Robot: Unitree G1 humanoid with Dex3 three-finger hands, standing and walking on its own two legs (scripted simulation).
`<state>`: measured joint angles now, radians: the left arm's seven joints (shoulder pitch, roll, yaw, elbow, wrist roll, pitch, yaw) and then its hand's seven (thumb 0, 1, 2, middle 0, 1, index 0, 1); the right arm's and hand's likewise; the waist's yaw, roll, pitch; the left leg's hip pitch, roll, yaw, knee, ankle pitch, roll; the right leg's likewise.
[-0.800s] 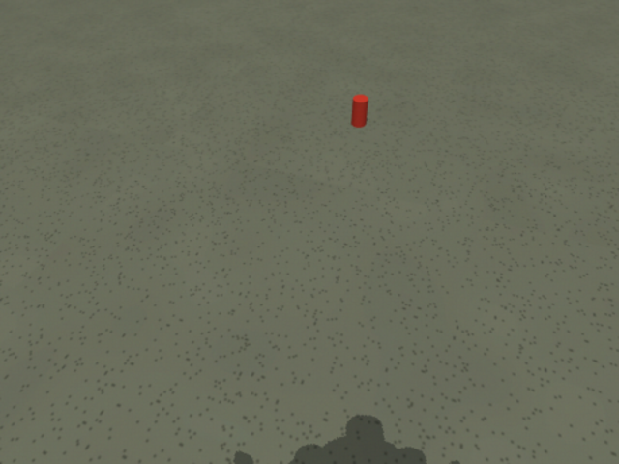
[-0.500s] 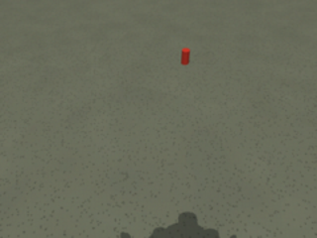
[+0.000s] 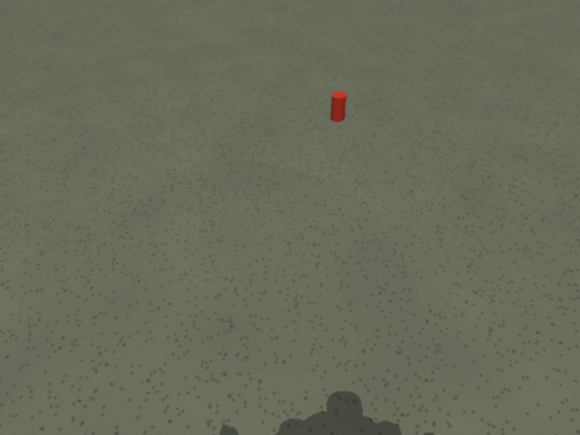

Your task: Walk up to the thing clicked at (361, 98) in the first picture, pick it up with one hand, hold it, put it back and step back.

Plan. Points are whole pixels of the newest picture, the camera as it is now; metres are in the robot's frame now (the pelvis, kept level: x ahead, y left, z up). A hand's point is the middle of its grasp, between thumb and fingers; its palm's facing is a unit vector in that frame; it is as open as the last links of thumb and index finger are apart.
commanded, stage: stand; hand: left
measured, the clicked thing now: (338, 106) +1.96 -0.16 -0.70
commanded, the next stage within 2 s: walk up in 0.32 s
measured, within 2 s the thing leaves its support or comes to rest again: neither
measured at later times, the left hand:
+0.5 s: hand out of the picture +0.10 +0.27 -0.15, palm faces -0.09 -0.93 -0.36, open 7.4 cm
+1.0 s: hand (214, 351) +0.29 +0.18 -0.15, palm faces -0.12 -0.93 -0.34, open 7.4 cm
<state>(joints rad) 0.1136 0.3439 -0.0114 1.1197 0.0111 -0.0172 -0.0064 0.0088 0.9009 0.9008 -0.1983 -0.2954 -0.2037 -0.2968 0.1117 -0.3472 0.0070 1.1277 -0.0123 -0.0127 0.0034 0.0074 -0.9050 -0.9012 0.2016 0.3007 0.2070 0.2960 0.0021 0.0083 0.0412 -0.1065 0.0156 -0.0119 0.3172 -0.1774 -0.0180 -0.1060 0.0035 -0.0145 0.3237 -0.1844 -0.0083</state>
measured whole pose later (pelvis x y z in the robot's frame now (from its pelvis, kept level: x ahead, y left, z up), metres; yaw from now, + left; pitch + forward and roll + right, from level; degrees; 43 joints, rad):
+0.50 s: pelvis +0.02 -0.01 -0.01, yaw -5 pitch +0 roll +1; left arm 0.21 0.40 0.07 1.05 0.05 -0.01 -0.08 0.01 0.90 0.90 -0.20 -0.30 -0.20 -0.30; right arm 0.20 -0.40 -0.08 1.03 -0.05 -0.07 0.05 0.01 -0.90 -0.90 0.20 0.30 0.21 0.30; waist 0.01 -0.01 -0.01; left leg -0.14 0.03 0.06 0.45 -0.29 0.02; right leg -0.29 0.00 0.02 0.69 -0.45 -0.03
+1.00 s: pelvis +0.23 -0.10 -0.01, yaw -9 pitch -2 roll -2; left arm 0.34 0.42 0.05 0.97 0.01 -0.08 -0.07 0.01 0.90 0.90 -0.20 -0.30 -0.21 -0.30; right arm 0.17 -0.43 -0.07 0.93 -0.03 -0.05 0.11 0.01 -0.91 -0.90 0.20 0.30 0.21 0.30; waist 0.06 0.04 0.03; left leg -0.57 0.14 0.01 0.74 -0.17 -0.02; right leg 0.00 0.04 -0.03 0.36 -0.32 -0.03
